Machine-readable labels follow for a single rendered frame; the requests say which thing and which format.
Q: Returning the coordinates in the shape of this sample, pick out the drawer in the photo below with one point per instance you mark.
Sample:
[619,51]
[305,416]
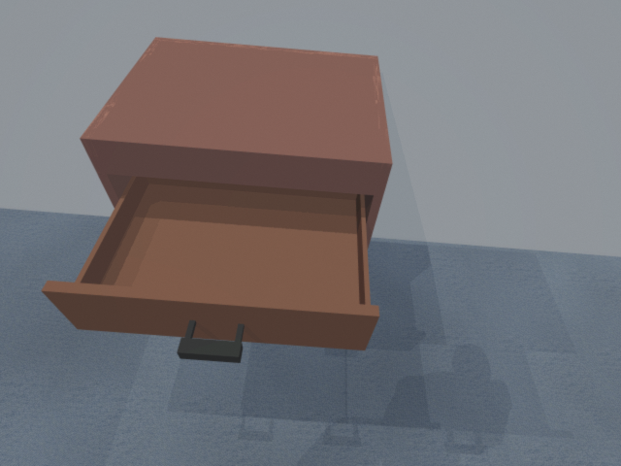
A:
[291,265]

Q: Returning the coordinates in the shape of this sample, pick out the cabinet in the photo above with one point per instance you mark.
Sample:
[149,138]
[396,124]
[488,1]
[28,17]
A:
[252,115]

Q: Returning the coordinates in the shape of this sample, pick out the handle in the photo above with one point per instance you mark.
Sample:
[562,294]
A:
[211,350]

